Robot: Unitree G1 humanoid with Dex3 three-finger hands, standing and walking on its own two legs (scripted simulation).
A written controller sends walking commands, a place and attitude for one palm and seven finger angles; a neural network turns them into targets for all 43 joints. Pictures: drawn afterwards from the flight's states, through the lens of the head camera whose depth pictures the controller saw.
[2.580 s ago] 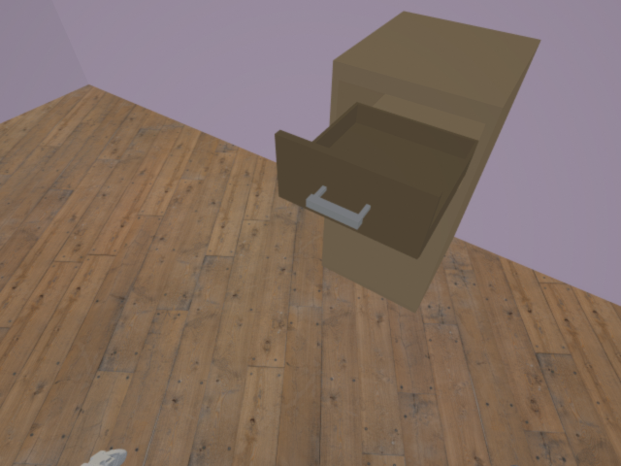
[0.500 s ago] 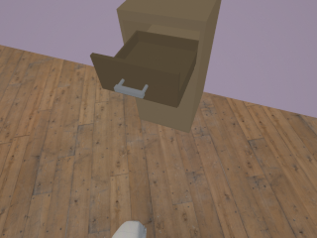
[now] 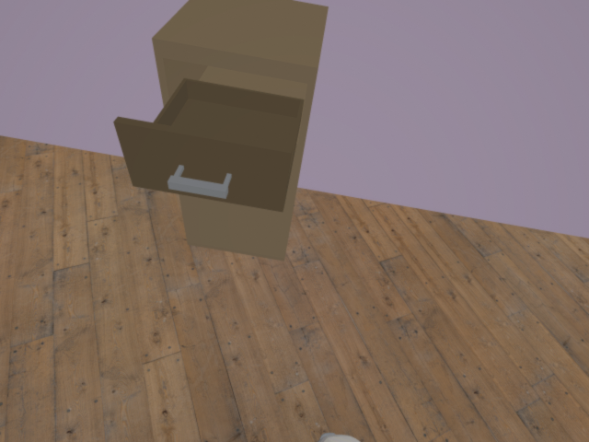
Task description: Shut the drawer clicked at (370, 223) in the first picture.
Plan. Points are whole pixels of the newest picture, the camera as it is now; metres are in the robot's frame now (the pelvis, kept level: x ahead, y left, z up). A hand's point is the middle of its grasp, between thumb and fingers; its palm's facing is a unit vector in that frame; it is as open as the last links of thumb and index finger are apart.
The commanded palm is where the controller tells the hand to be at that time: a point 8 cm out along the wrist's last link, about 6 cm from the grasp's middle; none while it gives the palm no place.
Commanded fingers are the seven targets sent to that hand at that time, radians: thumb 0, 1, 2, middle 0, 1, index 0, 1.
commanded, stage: take the last steps up to it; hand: left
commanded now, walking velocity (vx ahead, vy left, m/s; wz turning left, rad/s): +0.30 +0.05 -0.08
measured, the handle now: (201, 180) +0.62 +0.23 -0.07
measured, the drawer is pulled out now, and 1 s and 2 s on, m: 0.29 0.29 0.29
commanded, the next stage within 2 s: come to a stop and stand still in 1.00 s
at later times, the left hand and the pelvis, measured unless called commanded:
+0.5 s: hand out of the picture +0.12 +0.18 -0.16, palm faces +0.03 -0.98 -0.19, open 7.1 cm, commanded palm none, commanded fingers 0.00 0.90 0.90 -0.20 -0.30 -0.20 -0.30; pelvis +0.05 +0.00 +0.00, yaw -2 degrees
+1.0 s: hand (126, 372) +0.25 +0.28 -0.18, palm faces +0.04 -0.99 -0.16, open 7.4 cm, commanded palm none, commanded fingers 0.00 0.90 0.90 -0.20 -0.30 -0.20 -0.30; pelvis +0.22 +0.10 +0.00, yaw -3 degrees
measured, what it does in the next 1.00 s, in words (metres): walks ahead: right foot, then left foot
